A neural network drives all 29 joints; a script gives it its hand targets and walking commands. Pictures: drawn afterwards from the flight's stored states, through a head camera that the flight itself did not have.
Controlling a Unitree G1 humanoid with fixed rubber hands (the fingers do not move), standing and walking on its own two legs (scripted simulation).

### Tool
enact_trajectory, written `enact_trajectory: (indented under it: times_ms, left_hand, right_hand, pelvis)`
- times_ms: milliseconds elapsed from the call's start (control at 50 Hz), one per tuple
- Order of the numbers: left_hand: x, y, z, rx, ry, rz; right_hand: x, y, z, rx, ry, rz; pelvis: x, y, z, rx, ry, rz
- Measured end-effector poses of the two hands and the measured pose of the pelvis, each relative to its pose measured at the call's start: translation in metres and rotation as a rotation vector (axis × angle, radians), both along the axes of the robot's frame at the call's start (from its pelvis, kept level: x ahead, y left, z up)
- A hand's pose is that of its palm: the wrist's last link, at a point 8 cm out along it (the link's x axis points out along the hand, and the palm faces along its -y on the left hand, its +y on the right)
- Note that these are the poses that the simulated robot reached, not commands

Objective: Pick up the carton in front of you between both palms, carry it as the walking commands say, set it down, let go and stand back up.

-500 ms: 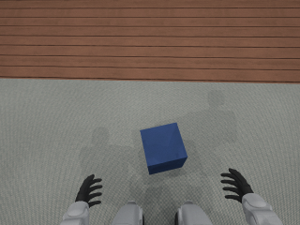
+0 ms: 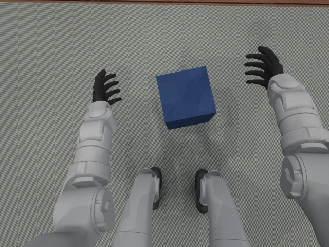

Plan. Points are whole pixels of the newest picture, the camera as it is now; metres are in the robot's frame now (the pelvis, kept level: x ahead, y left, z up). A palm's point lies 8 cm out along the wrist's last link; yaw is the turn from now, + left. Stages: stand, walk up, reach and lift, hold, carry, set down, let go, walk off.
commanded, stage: reach and lift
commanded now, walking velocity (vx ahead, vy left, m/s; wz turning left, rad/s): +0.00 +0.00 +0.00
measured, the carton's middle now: (184, 101) +0.54 -0.01 -0.54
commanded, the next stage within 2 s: none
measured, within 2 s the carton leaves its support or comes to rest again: neither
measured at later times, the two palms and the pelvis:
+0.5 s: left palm (118, 76) +0.51 +0.19 -0.16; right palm (252, 48) +0.59 -0.18 -0.15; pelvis +0.03 +0.00 -0.02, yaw +2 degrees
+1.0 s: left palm (137, 101) +0.50 +0.19 -0.40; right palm (231, 86) +0.57 -0.19 -0.40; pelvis -0.03 +0.00 -0.24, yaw +4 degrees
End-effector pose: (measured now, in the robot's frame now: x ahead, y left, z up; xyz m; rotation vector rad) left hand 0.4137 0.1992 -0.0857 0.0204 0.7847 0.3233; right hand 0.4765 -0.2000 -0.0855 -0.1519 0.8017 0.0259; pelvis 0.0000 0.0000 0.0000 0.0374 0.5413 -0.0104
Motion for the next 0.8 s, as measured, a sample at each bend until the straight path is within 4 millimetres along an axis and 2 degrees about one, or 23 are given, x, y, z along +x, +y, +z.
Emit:
enact_trajectory:
  times_ms: [120, 280, 360, 440, 520, 580, 800]
  left_hand:
    - [0.040, -0.006, -0.010, -0.003, -0.060, 0.023]
    - [0.086, -0.010, -0.025, 0.001, -0.123, 0.030]
    - [0.097, -0.010, -0.034, 0.005, -0.136, 0.025]
    - [0.098, -0.010, -0.051, 0.001, -0.126, 0.027]
    - [0.095, -0.012, -0.078, -0.005, -0.104, 0.026]
    - [0.091, -0.013, -0.107, -0.011, -0.085, 0.022]
    - [0.086, -0.014, -0.233, -0.015, -0.078, -0.004]
  right_hand:
    - [0.048, 0.003, -0.008, 0.015, -0.055, 0.011]
    - [0.103, 0.007, -0.021, 0.028, -0.119, 0.031]
    - [0.116, 0.010, -0.031, 0.030, -0.130, 0.041]
    - [0.117, 0.014, -0.049, 0.038, -0.119, 0.039]
    - [0.110, 0.018, -0.077, 0.045, -0.098, 0.027]
    - [0.103, 0.020, -0.107, 0.045, -0.081, 0.017]
    - [0.087, 0.011, -0.238, 0.016, -0.095, -0.019]
  pelvis:
    - [0.000, -0.003, -0.007, 0.006, 0.092, -0.001]
    - [0.011, -0.005, -0.009, 0.014, 0.198, 0.001]
    - [0.020, -0.006, -0.008, 0.016, 0.243, 0.005]
    - [0.027, -0.005, -0.011, 0.018, 0.288, 0.009]
    - [0.029, -0.004, -0.025, 0.020, 0.329, 0.012]
    - [0.028, -0.001, -0.045, 0.023, 0.355, 0.013]
    - [-0.004, 0.007, -0.159, 0.034, 0.342, 0.021]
